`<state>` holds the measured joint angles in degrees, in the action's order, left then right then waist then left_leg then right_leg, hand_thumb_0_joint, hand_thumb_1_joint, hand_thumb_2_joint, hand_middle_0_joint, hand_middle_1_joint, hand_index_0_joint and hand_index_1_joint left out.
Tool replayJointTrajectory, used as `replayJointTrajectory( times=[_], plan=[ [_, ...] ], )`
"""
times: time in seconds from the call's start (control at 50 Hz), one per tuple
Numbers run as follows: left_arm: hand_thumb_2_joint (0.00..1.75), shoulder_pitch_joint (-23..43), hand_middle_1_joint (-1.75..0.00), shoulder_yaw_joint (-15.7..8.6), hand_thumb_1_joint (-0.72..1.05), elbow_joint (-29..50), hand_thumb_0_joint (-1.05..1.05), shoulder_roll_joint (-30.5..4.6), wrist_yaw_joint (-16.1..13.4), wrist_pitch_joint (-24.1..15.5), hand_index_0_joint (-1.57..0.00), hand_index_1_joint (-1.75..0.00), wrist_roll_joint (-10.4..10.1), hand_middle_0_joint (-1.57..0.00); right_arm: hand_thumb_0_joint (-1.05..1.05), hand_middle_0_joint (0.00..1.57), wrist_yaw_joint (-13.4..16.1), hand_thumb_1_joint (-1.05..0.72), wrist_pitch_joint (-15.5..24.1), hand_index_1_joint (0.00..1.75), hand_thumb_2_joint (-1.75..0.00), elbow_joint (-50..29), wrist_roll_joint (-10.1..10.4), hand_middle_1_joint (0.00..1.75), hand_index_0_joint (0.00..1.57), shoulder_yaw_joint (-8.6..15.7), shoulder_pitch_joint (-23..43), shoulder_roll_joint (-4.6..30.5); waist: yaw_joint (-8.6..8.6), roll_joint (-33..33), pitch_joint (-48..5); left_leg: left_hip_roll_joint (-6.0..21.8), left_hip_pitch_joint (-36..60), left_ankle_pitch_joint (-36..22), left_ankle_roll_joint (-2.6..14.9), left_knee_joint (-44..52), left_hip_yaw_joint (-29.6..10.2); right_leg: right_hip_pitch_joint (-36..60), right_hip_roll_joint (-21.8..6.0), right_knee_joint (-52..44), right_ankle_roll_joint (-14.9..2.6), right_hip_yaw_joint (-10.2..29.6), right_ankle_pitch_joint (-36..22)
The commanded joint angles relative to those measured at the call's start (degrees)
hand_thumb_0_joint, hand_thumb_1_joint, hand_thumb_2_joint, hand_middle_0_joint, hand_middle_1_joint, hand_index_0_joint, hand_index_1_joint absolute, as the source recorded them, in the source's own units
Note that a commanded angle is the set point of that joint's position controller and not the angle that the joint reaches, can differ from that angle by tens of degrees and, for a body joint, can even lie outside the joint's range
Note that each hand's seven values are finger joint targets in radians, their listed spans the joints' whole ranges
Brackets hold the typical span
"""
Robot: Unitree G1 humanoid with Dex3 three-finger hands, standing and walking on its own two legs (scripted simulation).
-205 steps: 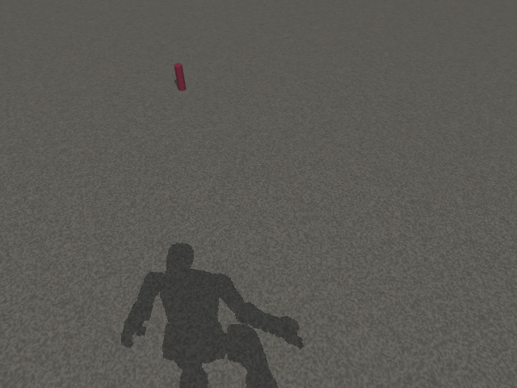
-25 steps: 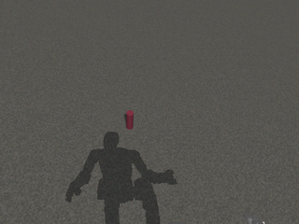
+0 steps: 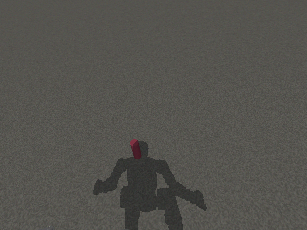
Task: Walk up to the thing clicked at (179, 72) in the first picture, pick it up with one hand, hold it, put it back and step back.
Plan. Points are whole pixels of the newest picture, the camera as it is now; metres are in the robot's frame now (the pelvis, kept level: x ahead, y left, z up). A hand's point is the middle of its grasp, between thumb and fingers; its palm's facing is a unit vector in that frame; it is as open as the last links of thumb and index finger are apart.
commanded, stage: walk up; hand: left
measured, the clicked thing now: (136, 149) +0.73 +0.19 -0.68
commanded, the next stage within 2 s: none
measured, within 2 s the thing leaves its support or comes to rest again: neither
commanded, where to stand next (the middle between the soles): +0.42 +0.04 m, yaw +2 degrees
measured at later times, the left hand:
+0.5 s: hand (60, 223) +0.17 +0.31 -0.17, palm faces +0.00 -0.95 -0.31, open 7.4 cm
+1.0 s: hand (82, 158) +0.37 +0.28 -0.12, palm faces -0.02 -0.90 -0.44, open 7.4 cm
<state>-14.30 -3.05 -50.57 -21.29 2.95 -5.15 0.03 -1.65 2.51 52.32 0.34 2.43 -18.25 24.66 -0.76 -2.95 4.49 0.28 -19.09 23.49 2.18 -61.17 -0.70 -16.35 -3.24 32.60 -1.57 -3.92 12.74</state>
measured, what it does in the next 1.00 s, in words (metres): walks ahead: left foot, then right foot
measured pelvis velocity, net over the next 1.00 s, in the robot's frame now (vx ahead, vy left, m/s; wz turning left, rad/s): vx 0.30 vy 0.00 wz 0.00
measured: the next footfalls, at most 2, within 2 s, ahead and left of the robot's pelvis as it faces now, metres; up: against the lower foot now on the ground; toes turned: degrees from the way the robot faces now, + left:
left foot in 0.36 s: +0.26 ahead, +0.15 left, +0.00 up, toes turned +7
right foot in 0.90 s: +0.40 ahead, -0.11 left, +0.00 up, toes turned -1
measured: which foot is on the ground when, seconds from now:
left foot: up 0.00-0.34, down 0.36-0.92, up 0.94-1.00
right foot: down 0.00-0.40, up 0.42-0.88, down 0.90-1.00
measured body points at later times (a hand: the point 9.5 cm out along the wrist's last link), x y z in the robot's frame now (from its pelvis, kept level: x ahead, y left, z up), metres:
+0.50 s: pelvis +0.15 +0.04 -0.01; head +0.17 +0.08 +0.44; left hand +0.17 +0.36 -0.15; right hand +0.26 -0.27 -0.09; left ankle +0.22 +0.14 -0.73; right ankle +0.10 -0.10 -0.67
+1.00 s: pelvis +0.30 +0.00 +0.00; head +0.32 -0.03 +0.44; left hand +0.37 +0.33 -0.09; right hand +0.34 -0.31 -0.14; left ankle +0.24 +0.13 -0.69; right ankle +0.36 -0.11 -0.73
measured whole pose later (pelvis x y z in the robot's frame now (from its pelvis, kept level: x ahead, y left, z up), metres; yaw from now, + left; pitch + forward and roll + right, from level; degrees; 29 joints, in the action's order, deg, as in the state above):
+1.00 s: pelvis +0.30 +0.00 +0.00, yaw +0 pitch -3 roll +2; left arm -14.5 -2.6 -50.9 -22.2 1.7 -4.3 0.6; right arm -0.9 1.1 50.4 -0.1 2.1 -18.4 23.6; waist 0.2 -2.7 5.8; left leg 0.4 -14.9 29.4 1.9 -51.7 1.7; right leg -18.6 -2.6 34.1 -1.1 -2.1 12.3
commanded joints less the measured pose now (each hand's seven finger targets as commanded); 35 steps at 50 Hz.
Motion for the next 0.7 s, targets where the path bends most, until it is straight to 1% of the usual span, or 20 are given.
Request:
replayJointTrajectory(
  times=[0.0, 0.04, 0.08, 0.18, 0.22, 0.26, 0.28, 0.3, 0.32, 0.34, 0.36, 0.38, 0.4, 0.42, 0.44, 0.46, 0.48, 0.5, 0.6, 0.68],
  plan=[
    [0.9, -3.8, -0.3, -3.9, 0.9, 2.8, 0.0, -15.9, -2.0, -0.8, -0.2, -0.3, -0.9, -0.2, 0.0, 0.2, -0.1, -0.9, 0.9, 0.3, -0.9, -2.7, 0.4, 0.3, 0.2, 3.1, -4.3, 9.7, 0.33, 13.6, -2.2, 1.8, -9.4, -7.9, -0.18, 1.7, -3.6, 9.4, -9.3, -15.7, -3.56, 10.9, -19.0],
    [0.9, -4.5, -0.3, -3.7, 0.9, 3.9, 0.0, -15.4, -2.0, -1.2, -0.2, -0.3, -0.5, -0.2, 0.0, 0.2, -0.5, -0.9, 0.2, 0.3, -0.9, -2.8, -0.2, 0.3, 0.2, 3.4, -3.5, 9.2, 0.09, 12.1, -2.6, 1.0, -11.0, -10.5, -1.01, 2.5, -3.3, 10.8, -9.6, -16.2, -5.15, 8.7, -22.0],
    [0.9, -3.8, -0.3, -4.0, 0.9, 4.9, 0.0, -15.6, -2.1, -1.3, -0.2, -0.3, -0.1, -0.2, 0.0, 0.2, -0.9, -0.9, 0.0, 0.3, -0.9, -4.0, -0.5, 0.3, 0.2, 3.8, -0.9, 9.1, -0.07, 10.9, -1.0, 2.2, -12.8, -11.6, -2.05, 6.7, -3.5, 10.0, -11.2, -18.7, -7.25, 8.2, -14.6],
    [0.9, -4.9, -0.3, -4.7, 0.9, 5.8, 0.0, -16.7, -1.9, -1.0, -0.2, -0.3, 0.7, -0.2, 0.0, 0.2, -1.8, -0.9, 0.3, 0.3, -0.9, -5.9, -1.5, 0.3, 0.2, 4.0, 5.4, 8.7, -2.32, 8.8, 2.3, 4.5, -13.6, -13.8, -2.31, 18.5, -2.6, 9.1, -12.8, -20.6, -8.68, 9.0, 2.2],
    [0.9, -4.0, -0.3, -4.8, 0.9, 6.3, 0.0, -16.9, -1.7, -0.9, -0.2, -0.3, 0.8, -0.2, 0.0, 0.2, -2.2, -0.9, 0.7, 0.3, -0.9, -6.4, -1.7, 0.3, 0.2, 4.1, 6.6, 8.6, -1.96, 8.7, 2.0, 5.8, -10.6, -14.5, -1.89, 22.7, -1.1, 8.0, -13.3, -19.5, -10.08, 8.1, 3.9],
    [0.9, -4.3, -0.3, -4.6, 0.9, 6.3, 0.0, -17.1, -1.6, -0.7, -0.2, -0.3, 0.6, -0.2, 0.0, 0.2, -2.3, -0.9, 1.3, 0.3, -0.9, -6.7, -1.7, 0.3, 0.2, 4.0, 7.3, 8.3, -1.94, 8.6, 0.8, 5.2, -6.8, -14.2, -1.17, 26.1, 0.8, 8.0, -13.0, -16.5, -10.19, 7.1, -0.3],
    [0.9, -3.9, -0.3, -4.5, 0.9, 6.4, 0.0, -17.3, -1.6, -0.7, -0.2, -0.3, 0.7, -0.2, 0.0, 0.2, -2.3, -0.9, 1.4, 0.3, -0.9, -6.6, -1.7, 0.3, 0.2, 4.2, 6.6, 8.5, -1.38, 8.3, 0.2, 5.1, -3.5, -13.9, -0.64, 26.3, 1.3, 6.1, -13.7, -15.7, -10.14, 7.6, 0.1],
    [0.9, -2.3, -0.3, -4.6, 0.9, 6.7, 0.0, -17.7, -1.6, -0.5, -0.2, -0.3, 0.7, -0.2, 0.0, 0.2, -2.1, -0.9, 1.7, 0.3, -0.9, -5.9, -1.6, 0.3, 0.2, 4.3, 4.0, 8.7, 0.63, 7.7, -0.6, 4.9, 1.2, -14.1, -0.07, 28.6, 2.0, 4.2, -13.6, -13.1, -9.7, 7.4, -0.3],
    [0.9, -3.0, -0.3, -4.0, 0.9, 6.5, 0.0, -16.9, -1.5, -0.2, -0.2, -0.3, 0.6, -0.2, 0.0, 0.2, -1.9, -0.9, 2.1, 0.3, -0.9, -5.0, -1.7, 0.3, 0.2, 4.7, 2.5, 9.1, 1.57, 4.6, -1.0, 2.9, 6.2, -13.6, 0.22, 30.9, 3.6, 1.7, -11.3, -8.2, -8.64, 5.0, -1.3],
    [0.9, -4.7, -0.3, -3.2, 0.9, 6.5, 0.0, -15.1, -1.5, -0.1, -0.2, -0.3, 0.8, -0.2, 0.0, 0.2, -1.5, -0.9, 2.5, 0.3, -0.9, -3.5, -1.8, 0.3, 0.2, 5.5, -2.0, 10.9, 3.6, -0.4, -4.0, 0.8, 15.1, -10.6, 1.15, 31.0, 4.2, -1.6, -8.1, 1.2, -7.11, 2.3, -6.9],
    [0.9, -6.5, -0.3, -2.1, 0.9, 6.5, 0.0, -12.3, -1.4, 0.0, -0.2, -0.3, 0.5, -0.2, 0.0, 0.2, -0.7, -0.9, 2.8, 0.3, -0.9, -2.4, -2.4, 0.3, 0.2, 6.6, -8.9, 13.9, 6.82, -9.5, -8.1, 5.4, 23.1, -1.7, 3.71, 35.7, -3.6, -6.8, -3.8, 17.2, -4.98, -0.9, -6.6],
    [0.9, -9.5, -0.3, -1.4, 0.9, 7.0, 0.0, -8.1, -1.2, 0.3, -0.2, -0.3, -0.2, -0.2, 0.0, 0.2, 0.0, -0.9, 3.0, 0.3, -0.9, -4.1, -2.6, 0.3, 0.2, 7.4, -9.3, 18.3, 5.28, -19.6, -9.3, 19.4, 30.3, 3.3, 8.44, 41.7, -30.3, -21.5, 4.9, 29.6, -0.96, -1.2, 17.3],
    [0.9, -8.9, -0.3, -3.1, 0.9, 5.3, 0.0, -14.8, -2.1, 1.2, -0.2, -0.3, 0.1, -0.2, 0.0, 0.2, 0.0, -0.9, 2.9, 0.3, -0.9, -5.2, -0.8, 0.3, 0.2, 7.5, -7.7, 18.8, 5.63, -10.5, -9.0, 24.1, 25.8, 8.3, 13.66, 46.2, -39.2, -21.5, 3.2, 34.6, -1.54, 4.6, 20.6],
    [0.9, -6.9, -0.3, -2.9, 0.9, 5.0, 0.0, -16.7, -2.4, 1.4, -0.2, -0.3, 0.6, -0.2, 0.0, 0.2, 0.0, -0.9, 2.6, 0.3, -0.9, -5.5, -0.2, 0.3, 0.2, 7.6, -5.5, 17.8, 4.94, -7.1, -5.0, 24.6, 20.7, 7.8, 14.53, 47.2, -37.4, -22.1, 0.6, 36.2, -1.67, 6.9, 18.5],
    [0.9, -5.7, -0.3, -2.6, 0.9, 4.6, 0.0, -16.7, -2.1, 1.4, -0.2, -0.3, 0.4, -0.2, 0.0, 0.2, 0.3, -0.9, 2.5, 0.3, -0.9, -6.1, -0.2, 0.3, 0.2, 6.5, -3.4, 15.6, 4.04, -2.4, -2.8, 20.8, 15.4, 0.1, 11.87, 46.7, -27.4, -19.4, 0.2, 35.1, -1.36, 9.7, 14.3],
    [0.9, -6.7, -0.3, -2.7, 0.9, 3.6, 0.0, -15.5, -1.8, 1.5, -0.2, -0.3, -0.1, -0.2, 0.0, 0.2, 0.5, -0.9, 2.7, 0.3, -0.9, -6.7, -0.4, 0.3, 0.2, 5.5, -1.3, 13.8, 2.74, -2.2, -1.1, 17.9, 12.9, -5.1, 9.29, 46.6, -20.6, -17.6, -0.5, 33.4, -1.26, 10.8, 10.6],
    [0.9, -8.5, -0.3, -2.6, 0.9, 2.6, 0.0, -15.1, -1.5, 1.9, -0.2, -0.3, -0.2, -0.2, 0.0, 0.2, 0.7, -0.9, 3.0, 0.3, -0.9, -6.9, -0.1, 0.3, 0.2, 5.0, -0.3, 12.8, 1.62, -2.7, -0.4, 15.8, 10.4, -7.8, 7.33, 46.9, -14.5, -15.7, -1.4, 30.6, -1.1, 10.2, 8.2],
    [0.9, -9.7, -0.3, -2.6, 0.9, 2.0, 0.0, -14.5, -1.1, 2.3, -0.2, -0.3, -0.3, -0.2, 0.0, 0.2, 0.6, -0.9, 3.3, 0.3, -0.9, -6.7, 0.1, 0.3, 0.2, 4.8, -0.3, 12.8, 1.1, -4.0, 0.1, 14.3, 7.5, -8.5, 5.85, 47.7, -11.7, -13.5, -1.2, 28.9, -0.42, 9.0, 6.1],
    [0.9, -8.9, -0.3, -2.8, 0.9, 1.4, 0.0, -13.6, -0.1, 3.0, -0.2, -0.3, 0.4, -0.2, 0.0, 0.2, 0.4, -0.9, 3.8, 0.3, -0.9, -7.8, -0.6, 0.3, 0.2, 5.1, 0.9, 13.2, 0.98, -6.0, 0.9, 13.9, 7.1, -0.9, 8.53, 51.4, -7.5, -14.7, -1.9, 22.6, 2.1, 7.1, 0.1],
    [0.9, -2.4, -0.3, -3.0, 0.9, 2.9, 0.0, -13.4, 0.5, 2.5, -0.2, -0.3, 0.7, -0.2, 0.0, 0.2, 0.2, -0.9, 3.4, 0.3, -0.9, -7.4, -0.8, 0.3, 0.2, 5.4, -1.2, 13.8, 3.1, -4.1, 2.7, 14.3, 8.5, 0.9, 9.97, 52.0, -7.2, -15.9, -2.8, 14.4, 2.6, 5.5, -0.3]
  ],
)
